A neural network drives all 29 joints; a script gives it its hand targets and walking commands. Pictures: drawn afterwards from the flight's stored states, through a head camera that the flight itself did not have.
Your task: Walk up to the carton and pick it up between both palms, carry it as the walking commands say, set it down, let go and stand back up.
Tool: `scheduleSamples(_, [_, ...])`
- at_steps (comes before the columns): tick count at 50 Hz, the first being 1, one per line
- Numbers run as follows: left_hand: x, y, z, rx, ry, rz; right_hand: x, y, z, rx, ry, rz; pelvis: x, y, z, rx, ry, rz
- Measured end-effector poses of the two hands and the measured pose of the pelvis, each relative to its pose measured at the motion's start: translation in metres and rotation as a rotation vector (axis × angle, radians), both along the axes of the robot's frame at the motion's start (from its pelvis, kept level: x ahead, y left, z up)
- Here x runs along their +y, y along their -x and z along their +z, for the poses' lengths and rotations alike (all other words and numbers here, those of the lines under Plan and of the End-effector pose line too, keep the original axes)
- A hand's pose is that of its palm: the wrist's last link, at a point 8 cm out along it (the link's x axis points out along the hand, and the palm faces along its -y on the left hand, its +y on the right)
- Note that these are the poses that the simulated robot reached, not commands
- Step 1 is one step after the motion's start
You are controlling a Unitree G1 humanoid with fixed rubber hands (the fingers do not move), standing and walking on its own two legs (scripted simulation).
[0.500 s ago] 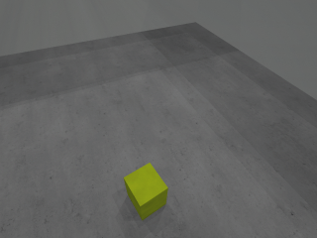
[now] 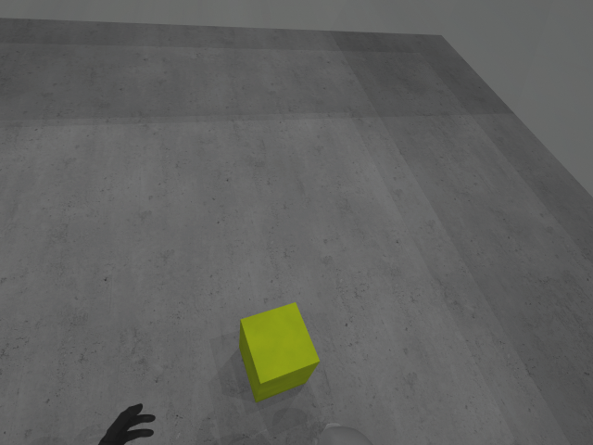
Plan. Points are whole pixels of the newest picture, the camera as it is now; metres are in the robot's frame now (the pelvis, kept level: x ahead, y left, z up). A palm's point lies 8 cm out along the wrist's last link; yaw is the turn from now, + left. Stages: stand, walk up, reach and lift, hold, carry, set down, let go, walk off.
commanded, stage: walk up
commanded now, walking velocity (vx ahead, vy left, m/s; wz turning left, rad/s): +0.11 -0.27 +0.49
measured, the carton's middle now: (275, 353) +0.44 -0.05 -0.66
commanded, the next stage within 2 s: none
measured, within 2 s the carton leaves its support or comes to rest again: neither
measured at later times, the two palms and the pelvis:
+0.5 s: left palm out of the picture +0.11 +0.16 -0.13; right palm (489, 398) +0.20 -0.35 -0.13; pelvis +0.06 -0.12 -0.01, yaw +15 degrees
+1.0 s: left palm out of the picture +0.02 +0.05 -0.13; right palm (536, 416) +0.17 -0.43 -0.14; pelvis +0.03 -0.20 -0.01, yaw +14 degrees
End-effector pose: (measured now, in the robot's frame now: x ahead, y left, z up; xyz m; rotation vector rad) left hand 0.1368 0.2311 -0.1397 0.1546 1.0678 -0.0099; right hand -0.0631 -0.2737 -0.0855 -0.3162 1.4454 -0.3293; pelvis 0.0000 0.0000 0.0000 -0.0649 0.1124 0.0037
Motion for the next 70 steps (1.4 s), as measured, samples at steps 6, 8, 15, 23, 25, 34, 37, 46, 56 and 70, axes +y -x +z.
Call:
scheduleSamples(6, [-0.037,-0.045,0.004,-0.035,-0.033,-0.013,-0.037,-0.024,-0.02,0.017,-0.036,0.002,-0.04,-0.023,-0.009,0.021,-0.036,0.036])
scheduleSamples(8, [-0.05,-0.056,0.004,-0.05,-0.063,-0.009,-0.052,-0.039,-0.036,0.003,-0.061,0.009,-0.058,-0.033,-0.017,0.008,-0.059,0.041])
scheduleSamples(15, [-0.06,-0.033,0.033,-0.08,-0.144,0.137,-0.082,-0.145,-0.053,-0.138,-0.126,0.158,-0.095,-0.053,-0.009,-0.093,-0.087,0.156])
scheduleSamples(23, [-0.071,0.017,0.021,-0.004,-0.16,0.276,-0.083,-0.249,-0.048,-0.261,-0.134,0.317,-0.115,-0.061,-0.011,-0.091,-0.068,0.234])
scheduleSamples(25, [-0.074,0.032,0.012,0.021,-0.146,0.312,-0.081,-0.261,-0.046,-0.259,-0.124,0.358,-0.117,-0.06,-0.013,-0.078,-0.057,0.258])
scheduleSamples(34, [-0.104,0.09,-0.014,0.14,-0.043,0.361,-0.098,-0.248,-0.03,-0.228,-0.058,0.404,-0.127,-0.047,-0.013,-0.092,-0.033,0.285])
scheduleSamples(37, [-0.118,0.098,-0.014,0.147,-0.024,0.363,-0.112,-0.235,-0.025,-0.2,-0.047,0.403,-0.138,-0.042,-0.009,-0.091,-0.027,0.29])
scheduleSamples(46, [-0.161,0.11,-0.006,0.129,-0.096,0.342,-0.151,-0.241,-0.045,-0.302,-0.132,0.386,-0.189,-0.027,-0.019,-0.107,-0.102,0.246])
scheduleSamples(56, [-0.171,0.111,0.036,0.086,-0.216,0.378,-0.165,-0.211,-0.055,-0.2,-0.244,0.364,-0.21,-0.028,-0.001,-0.105,-0.146,0.258])
scheduleSamples(70, [-0.147,0.202,0.006,0.215,-0.123,0.503,-0.082,-0.265,-0.049,-0.292,-0.24,0.538,-0.161,-0.01,-0.013,-0.082,-0.073,0.358])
